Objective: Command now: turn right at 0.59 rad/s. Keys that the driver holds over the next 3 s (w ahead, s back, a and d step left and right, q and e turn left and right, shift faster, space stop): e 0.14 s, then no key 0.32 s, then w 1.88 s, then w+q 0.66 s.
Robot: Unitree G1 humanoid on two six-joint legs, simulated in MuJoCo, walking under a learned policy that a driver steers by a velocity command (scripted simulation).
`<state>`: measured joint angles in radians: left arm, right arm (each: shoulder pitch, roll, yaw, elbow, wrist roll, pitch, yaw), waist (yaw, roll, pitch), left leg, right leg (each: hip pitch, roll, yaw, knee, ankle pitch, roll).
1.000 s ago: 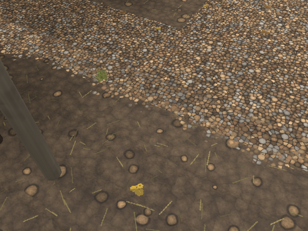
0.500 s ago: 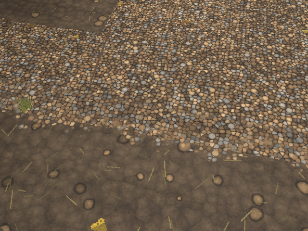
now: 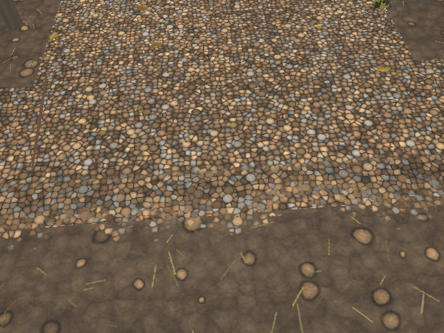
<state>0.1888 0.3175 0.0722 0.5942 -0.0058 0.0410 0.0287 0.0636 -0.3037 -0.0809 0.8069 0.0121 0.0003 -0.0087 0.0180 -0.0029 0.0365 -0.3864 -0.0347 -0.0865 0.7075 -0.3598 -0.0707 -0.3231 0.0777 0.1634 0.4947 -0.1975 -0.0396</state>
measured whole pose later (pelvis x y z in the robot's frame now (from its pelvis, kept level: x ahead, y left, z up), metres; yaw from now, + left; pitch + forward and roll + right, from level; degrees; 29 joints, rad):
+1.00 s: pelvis +0.12 +0.02 +0.00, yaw -11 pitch +1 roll -1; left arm 0.29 0.31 0.06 0.70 -0.02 -0.05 0.00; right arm 0.32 -0.28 -0.03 0.87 0.00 -0.09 0.03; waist -0.03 -0.04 0.00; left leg -0.18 -0.02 0.04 0.41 -0.25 0.06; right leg -0.49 -0.04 0.02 1.07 -0.29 -0.03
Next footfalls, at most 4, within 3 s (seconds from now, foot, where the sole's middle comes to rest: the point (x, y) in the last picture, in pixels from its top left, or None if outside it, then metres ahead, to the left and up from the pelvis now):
0.08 left None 0.05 0.14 -0.78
0.44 right None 0.00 -0.13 -0.78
0.84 left None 0.15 0.10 -0.78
1.36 right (307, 330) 0.47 -0.18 -0.78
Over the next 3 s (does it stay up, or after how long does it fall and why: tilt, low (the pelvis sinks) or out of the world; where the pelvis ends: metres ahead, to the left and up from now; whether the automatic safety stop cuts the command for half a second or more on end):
stays up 1.22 -0.14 -0.03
